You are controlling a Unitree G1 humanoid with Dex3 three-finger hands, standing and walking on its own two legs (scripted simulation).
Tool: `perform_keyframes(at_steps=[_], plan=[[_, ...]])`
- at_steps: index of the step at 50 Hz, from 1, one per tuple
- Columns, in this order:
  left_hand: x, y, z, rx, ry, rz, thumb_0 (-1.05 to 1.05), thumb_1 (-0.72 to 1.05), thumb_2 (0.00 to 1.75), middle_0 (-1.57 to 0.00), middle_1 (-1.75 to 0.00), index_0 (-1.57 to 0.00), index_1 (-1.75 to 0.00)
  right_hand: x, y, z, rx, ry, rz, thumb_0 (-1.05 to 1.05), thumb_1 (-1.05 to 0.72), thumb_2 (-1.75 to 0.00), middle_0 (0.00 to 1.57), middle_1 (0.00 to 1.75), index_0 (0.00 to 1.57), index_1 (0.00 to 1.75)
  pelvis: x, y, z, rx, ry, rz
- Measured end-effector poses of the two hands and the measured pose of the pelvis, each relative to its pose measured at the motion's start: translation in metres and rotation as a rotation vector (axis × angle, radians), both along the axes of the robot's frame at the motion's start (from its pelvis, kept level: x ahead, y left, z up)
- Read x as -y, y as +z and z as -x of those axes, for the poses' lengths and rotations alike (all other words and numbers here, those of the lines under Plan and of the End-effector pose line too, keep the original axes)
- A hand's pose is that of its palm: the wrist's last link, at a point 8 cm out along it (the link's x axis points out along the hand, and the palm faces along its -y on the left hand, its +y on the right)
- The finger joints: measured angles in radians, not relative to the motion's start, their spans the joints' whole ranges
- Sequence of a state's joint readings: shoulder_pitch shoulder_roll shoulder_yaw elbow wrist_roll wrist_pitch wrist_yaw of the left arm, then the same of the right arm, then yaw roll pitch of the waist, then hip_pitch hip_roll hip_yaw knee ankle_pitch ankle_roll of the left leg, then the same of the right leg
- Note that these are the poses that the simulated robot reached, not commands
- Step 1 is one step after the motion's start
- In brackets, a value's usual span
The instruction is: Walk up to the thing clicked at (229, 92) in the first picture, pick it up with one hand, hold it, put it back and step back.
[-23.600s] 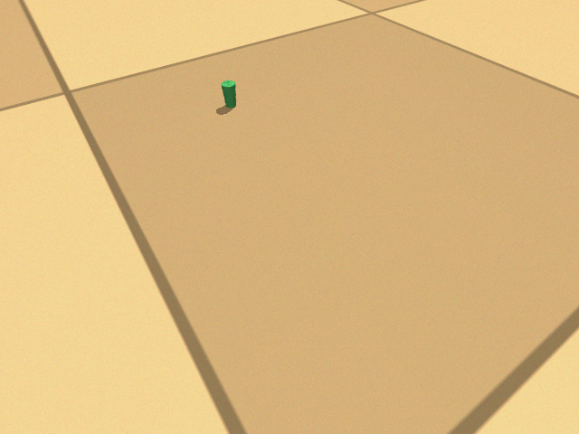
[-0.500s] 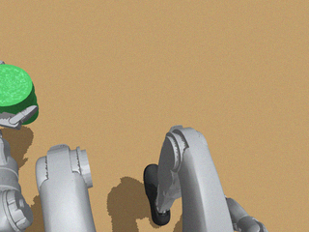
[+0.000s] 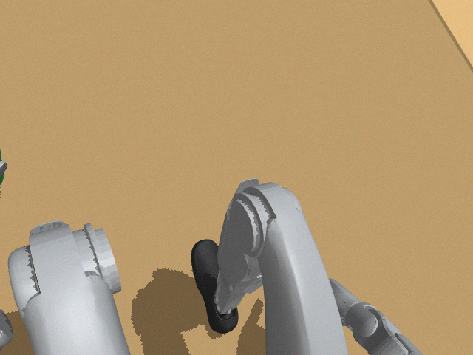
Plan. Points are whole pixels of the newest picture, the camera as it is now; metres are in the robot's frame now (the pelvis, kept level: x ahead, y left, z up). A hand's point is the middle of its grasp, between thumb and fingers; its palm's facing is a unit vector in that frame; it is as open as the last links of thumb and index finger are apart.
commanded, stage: lower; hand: left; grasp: from the side
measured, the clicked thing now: out of the picture +0.44 +0.28 -0.17
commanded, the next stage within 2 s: loosen in 0.68 s
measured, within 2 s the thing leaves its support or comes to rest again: rests again in 0.70 s
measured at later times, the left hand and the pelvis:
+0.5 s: hand out of the picture +0.44 +0.29 -0.17, palm faces +0.40 -0.92 -0.01, open 11.9 cm; pelvis -0.01 +0.01 -0.01, yaw -2 degrees
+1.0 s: hand out of the picture +0.44 +0.28 -0.18, palm faces +0.41 -0.91 +0.01, open 11.8 cm; pelvis -0.01 +0.01 -0.01, yaw -4 degrees
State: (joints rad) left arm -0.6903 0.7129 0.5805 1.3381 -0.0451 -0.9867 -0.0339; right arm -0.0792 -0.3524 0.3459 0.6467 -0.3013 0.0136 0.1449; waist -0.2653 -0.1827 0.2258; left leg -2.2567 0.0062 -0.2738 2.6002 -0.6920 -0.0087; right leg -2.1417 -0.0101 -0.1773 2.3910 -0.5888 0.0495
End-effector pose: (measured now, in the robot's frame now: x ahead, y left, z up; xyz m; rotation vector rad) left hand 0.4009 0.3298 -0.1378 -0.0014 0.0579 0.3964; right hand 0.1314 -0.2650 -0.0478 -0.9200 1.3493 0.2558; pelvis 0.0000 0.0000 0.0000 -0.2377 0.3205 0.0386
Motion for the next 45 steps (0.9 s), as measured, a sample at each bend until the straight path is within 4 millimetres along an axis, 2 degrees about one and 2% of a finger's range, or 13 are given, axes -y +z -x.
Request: perform_keyframes(at_steps=[22, 45], plan=[[0.001, -0.027, -0.002, -0.003, 0.016, 0.0, 0.02, -0.59, 1.08, -0.68, -0.97, -0.59, -0.98, -0.009, 0.012, 0.002, -0.025, 0.094, 0.057, 0.0, -0.93, -0.91, 0.21, 0.3, 0.2, 0.3, -0.006, -0.005, 0.005, 0.064, -0.025, 0.041], [0.008, -0.04, -0.002, 0.004, 0.016, 0.008, 0.02, -0.58, 1.05, -0.69, -0.95, -0.6, -0.95, -0.013, 0.019, 0.003, -0.029, 0.153, 0.084, 0.0, -0.92, -0.9, 0.21, 0.3, 0.2, 0.3, -0.007, -0.007, 0.009, 0.105, -0.044, 0.064]])
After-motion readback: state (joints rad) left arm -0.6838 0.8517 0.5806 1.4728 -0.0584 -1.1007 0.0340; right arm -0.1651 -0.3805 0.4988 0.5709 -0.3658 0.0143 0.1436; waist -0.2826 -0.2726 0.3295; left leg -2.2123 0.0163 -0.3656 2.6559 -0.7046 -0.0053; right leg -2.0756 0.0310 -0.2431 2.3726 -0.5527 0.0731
